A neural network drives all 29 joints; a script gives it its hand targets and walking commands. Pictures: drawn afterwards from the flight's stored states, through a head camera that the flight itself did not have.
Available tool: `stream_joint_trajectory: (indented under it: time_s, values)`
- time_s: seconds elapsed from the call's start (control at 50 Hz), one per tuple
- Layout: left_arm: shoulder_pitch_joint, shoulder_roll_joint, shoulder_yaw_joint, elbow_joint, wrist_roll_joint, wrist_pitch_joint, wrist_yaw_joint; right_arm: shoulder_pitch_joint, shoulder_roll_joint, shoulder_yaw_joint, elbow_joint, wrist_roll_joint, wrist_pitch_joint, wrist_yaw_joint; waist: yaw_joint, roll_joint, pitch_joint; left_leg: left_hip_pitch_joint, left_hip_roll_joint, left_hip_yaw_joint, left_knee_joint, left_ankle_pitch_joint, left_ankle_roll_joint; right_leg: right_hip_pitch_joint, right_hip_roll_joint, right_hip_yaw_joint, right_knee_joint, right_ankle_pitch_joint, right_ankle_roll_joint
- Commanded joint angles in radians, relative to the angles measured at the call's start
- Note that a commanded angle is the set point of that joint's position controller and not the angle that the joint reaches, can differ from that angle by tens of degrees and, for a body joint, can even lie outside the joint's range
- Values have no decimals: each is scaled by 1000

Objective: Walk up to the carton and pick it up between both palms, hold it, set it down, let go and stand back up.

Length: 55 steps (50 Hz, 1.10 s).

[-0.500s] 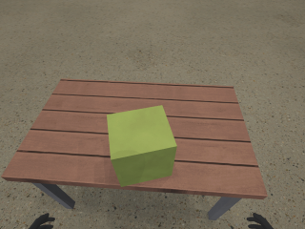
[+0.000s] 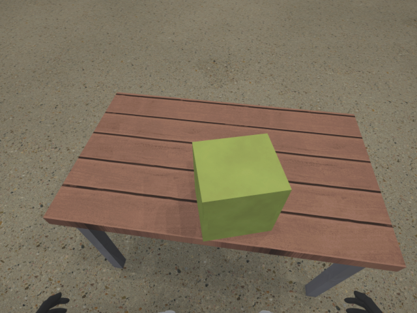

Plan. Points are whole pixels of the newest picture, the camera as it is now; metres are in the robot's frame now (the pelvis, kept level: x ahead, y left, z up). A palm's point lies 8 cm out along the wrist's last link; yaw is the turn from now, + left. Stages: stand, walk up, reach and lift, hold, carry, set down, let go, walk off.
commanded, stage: walk up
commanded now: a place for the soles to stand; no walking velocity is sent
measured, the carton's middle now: (234, 189) +0.42 -0.06 -0.08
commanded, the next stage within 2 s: none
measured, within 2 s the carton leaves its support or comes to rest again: neither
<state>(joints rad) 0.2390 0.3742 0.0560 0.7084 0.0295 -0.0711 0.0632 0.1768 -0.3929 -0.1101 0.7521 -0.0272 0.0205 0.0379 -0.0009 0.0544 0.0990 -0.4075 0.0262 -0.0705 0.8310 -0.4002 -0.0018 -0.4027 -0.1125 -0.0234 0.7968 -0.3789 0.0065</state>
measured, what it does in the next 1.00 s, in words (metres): steps on the spot: right foot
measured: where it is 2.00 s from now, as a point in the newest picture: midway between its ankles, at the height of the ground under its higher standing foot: outside the picture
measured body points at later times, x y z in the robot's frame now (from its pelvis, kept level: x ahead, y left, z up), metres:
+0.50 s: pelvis +0.00 +0.02 +0.00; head +0.04 +0.00 +0.45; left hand +0.13 +0.32 -0.09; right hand +0.11 -0.30 -0.10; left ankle +0.03 +0.14 -0.70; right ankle +0.01 -0.11 -0.70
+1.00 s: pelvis +0.00 +0.01 +0.01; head +0.04 +0.00 +0.45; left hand +0.14 +0.30 -0.09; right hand +0.10 -0.32 -0.09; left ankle +0.03 +0.13 -0.70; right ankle +0.02 -0.11 -0.70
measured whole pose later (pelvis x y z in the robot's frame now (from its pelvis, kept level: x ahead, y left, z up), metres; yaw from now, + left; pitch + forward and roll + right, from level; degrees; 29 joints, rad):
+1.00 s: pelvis +0.00 +0.01 +0.01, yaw -7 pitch -1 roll +0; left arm 0.24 0.38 0.06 0.76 0.03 -0.06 0.00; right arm 0.17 -0.39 -0.07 0.76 -0.03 -0.07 -0.01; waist 0.00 0.03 0.10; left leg -0.39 0.04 0.02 0.80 -0.40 0.02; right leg -0.40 0.04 0.04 0.79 -0.37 -0.01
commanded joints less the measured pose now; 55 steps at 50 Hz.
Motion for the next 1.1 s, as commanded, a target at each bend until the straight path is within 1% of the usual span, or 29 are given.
stream_joint_trajectory:
  time_s: [0.0,0.02,0.1,0.16,0.2,0.24,0.28,0.3,0.32,0.34,0.38,0.44,0.48,0.5,0.52,0.56,0.6,0.64,0.68,0.72,0.76,0.8,0.82,0.86,0.92,0.94,1.02,1.06,1.08]
  values:
    - [49,217,53,-13,-33,25,4,79,-327,-71,-33,-14,-48,-26,-49,99,-84,204,273,-559,-541,-82,130,-285,150,113,359,-238,-34]
    - [2,247,59,-14,-29,28,3,49,-327,-67,-58,-10,-49,-29,-50,105,-36,100,296,-527,-537,-121,177,-246,110,160,332,-217,-41]
    - [67,232,74,32,-30,20,-22,18,-231,-27,-63,-10,-66,-33,-15,125,-40,167,201,-313,-449,32,166,-219,98,132,288,-75,-19]
    - [49,232,63,51,-23,24,-26,50,-248,-36,-83,-12,-72,-39,-30,107,-33,163,222,-355,-459,-36,172,-212,112,126,255,-95,-23]
    - [13,199,59,32,-25,15,-26,74,-264,-34,-74,-26,-72,-48,-46,122,-31,181,266,-363,-396,90,263,-214,89,89,144,-177,-25]
    - [62,219,63,46,-17,-1,-30,50,-279,-30,-77,-12,-69,-45,-11,61,-69,76,258,-283,-322,278,241,-11,98,31,25,-109,-45]
    - [151,193,67,71,-17,-33,-24,-28,-206,-10,-86,-3,-57,-35,55,51,-134,-4,172,-100,-162,344,151,216,119,-4,-241,116,-69]
    - [188,233,71,82,-3,-38,-16,-35,-162,1,-98,13,-58,-36,62,-52,-162,-32,126,-56,10,342,107,282,83,118,-294,135,-83]
    - [186,294,79,73,2,-48,-12,-28,-139,7,-100,21,-50,-41,70,-178,-157,-148,17,14,151,187,36,302,-72,431,-326,226,-153]
    - [104,324,83,42,1,-46,-14,1,-149,8,-90,21,-44,-44,14,-149,-95,-210,-22,41,140,-174,14,277,-208,611,-313,344,-263]
    - [88,306,75,33,-2,-40,-27,6,-204,-14,-72,18,-51,-44,26,-132,-115,-134,-3,7,85,-305,37,220,-217,586,-275,341,-340]
    - [-1,261,56,14,-12,-24,-30,20,-176,-5,-36,11,-77,-30,-10,-197,-136,82,7,43,-152,52,52,106,-78,385,-219,317,-204]
    - [-24,195,36,8,-27,-14,-32,76,-244,-29,-10,-2,-94,-37,-31,-15,-208,295,132,-172,-330,250,131,-29,64,171,27,370,-87]
    - [-28,175,31,-6,-28,-6,-30,71,-270,-35,-20,1,-95,-43,-37,-2,-194,339,220,-299,-348,194,185,-137,129,92,98,183,-48]
    - [-35,175,32,-1,-28,-3,-30,63,-284,-31,-22,4,-100,-48,-42,14,-179,310,303,-410,-378,153,236,-170,133,67,119,-64,-50]
    - [35,219,47,23,-26,0,-36,15,-281,-21,-31,-4,-98,-44,-2,48,-77,180,357,-378,-394,152,303,-126,111,77,134,-236,-44]
    - [93,217,48,61,-21,-26,-44,-76,-222,-8,-65,2,-79,-35,44,30,-90,70,203,-140,-288,140,171,68,94,65,-141,0,-76]
    - [78,266,66,49,-12,-41,-40,-73,-183,6,-48,14,-67,-29,25,-51,-149,7,42,-12,-90,200,56,148,-13,339,-240,121,-150]
    - [27,292,57,33,-6,-40,-40,-66,-183,6,-41,11,-63,-28,5,-54,-147,20,0,33,-49,57,45,95,-91,468,-262,73,-225]
    - [9,282,54,40,-2,-33,-44,-24,-176,6,-25,13,-61,-23,-8,-122,-105,58,6,15,-138,-103,65,-1,-87,436,-279,-39,-215]
    - [-35,242,35,19,-11,-26,-44,-25,-210,-3,-26,12,-76,-24,-17,-113,-112,122,52,-36,-251,-31,83,-21,7,302,-217,37,-142]
    - [-36,202,25,2,-17,-24,-44,7,-250,-16,-15,5,-88,-33,-13,-29,-188,198,138,-159,-291,147,128,-10,71,167,-57,208,-85]
    - [-42,209,39,7,-4,6,-54,51,-291,-21,11,11,-106,-49,-19,-94,-161,221,219,-257,-301,243,173,-30,99,130,9,255,-59]
    - [-11,226,52,3,-3,17,-54,60,-281,-20,2,17,-113,-60,-11,-13,-198,278,289,-257,-240,520,221,-43,84,93,50,150,-49]
    - [11,227,50,13,-10,18,-58,38,-269,-13,-26,23,-110,-67,4,-77,-167,201,240,-188,-170,493,199,23,70,104,-12,282,-63]
    - [51,221,60,-9,2,13,-62,22,-264,-6,-33,17,-106,-70,15,-27,-184,143,197,-132,-152,406,172,57,71,154,-28,348,-93]
    - [22,265,59,6,-6,8,-64,-10,-175,12,-31,32,-89,-67,3,-176,-182,59,2,56,0,62,43,90,-78,406,-192,385,-251]
    - [-50,220,40,-13,-4,16,-66,35,-182,7,-3,21,-101,-60,-28,-126,-163,195,14,26,-203,-14,68,-16,-28,329,-184,265,-191]
    - [-73,210,34,-15,-8,16,-67,75,-223,-9,6,10,-108,-64,-51,-141,-166,279,97,-102,-252,50,104,-118,20,287,-105,234,-137]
